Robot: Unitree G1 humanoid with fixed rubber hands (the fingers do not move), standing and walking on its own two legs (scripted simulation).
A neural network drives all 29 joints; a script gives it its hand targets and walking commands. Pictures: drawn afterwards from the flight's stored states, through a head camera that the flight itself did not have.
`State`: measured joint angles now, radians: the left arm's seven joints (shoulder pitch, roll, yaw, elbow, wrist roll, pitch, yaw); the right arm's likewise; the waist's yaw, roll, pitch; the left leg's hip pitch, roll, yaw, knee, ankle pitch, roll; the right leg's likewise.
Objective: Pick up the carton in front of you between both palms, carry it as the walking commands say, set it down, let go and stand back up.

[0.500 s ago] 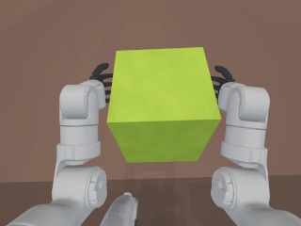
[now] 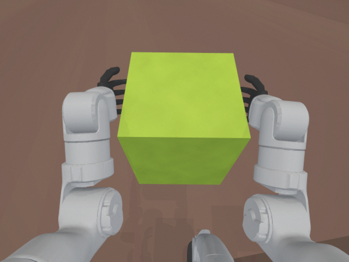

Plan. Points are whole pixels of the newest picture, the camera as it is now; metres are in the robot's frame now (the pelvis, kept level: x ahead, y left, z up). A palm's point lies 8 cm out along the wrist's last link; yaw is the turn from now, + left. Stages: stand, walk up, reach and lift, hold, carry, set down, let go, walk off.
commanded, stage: carry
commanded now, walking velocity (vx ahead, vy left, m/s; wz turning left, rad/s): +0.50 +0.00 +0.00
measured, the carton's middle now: (180, 125) +0.39 -0.02 +0.09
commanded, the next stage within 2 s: none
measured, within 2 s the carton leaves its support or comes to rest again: neither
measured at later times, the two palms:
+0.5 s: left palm (117, 43) +0.65 +0.15 +0.14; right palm (219, 43) +0.66 -0.14 +0.14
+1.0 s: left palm (131, 13) +0.89 +0.14 +0.12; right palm (212, 17) +0.88 -0.16 +0.11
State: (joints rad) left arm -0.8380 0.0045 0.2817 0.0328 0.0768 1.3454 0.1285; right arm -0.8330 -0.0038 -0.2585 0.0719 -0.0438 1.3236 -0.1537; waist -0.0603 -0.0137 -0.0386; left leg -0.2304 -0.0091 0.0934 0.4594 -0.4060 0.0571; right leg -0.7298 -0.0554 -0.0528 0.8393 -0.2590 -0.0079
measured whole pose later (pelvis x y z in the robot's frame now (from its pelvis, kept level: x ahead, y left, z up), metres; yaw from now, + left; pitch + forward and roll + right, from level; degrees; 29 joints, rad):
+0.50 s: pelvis +0.30 -0.01 +0.02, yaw +1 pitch +5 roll +0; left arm -0.64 -0.05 0.22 0.09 0.08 1.22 0.12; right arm -0.66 0.02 -0.23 0.09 -0.08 1.26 -0.12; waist 0.03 0.01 -0.07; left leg -0.58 0.05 0.10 0.55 -0.10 0.02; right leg -0.12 -0.01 -0.12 0.37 -0.34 -0.02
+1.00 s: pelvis +0.62 +0.00 +0.01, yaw +0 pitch +3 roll +0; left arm -0.16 -0.13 0.10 -0.34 0.13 1.23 0.09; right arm -0.16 0.13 -0.10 -0.32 -0.12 1.23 -0.08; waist -0.02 0.01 -0.17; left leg 0.06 0.03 0.14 0.31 -0.41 -0.01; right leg -0.50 -0.05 -0.20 0.47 -0.07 -0.01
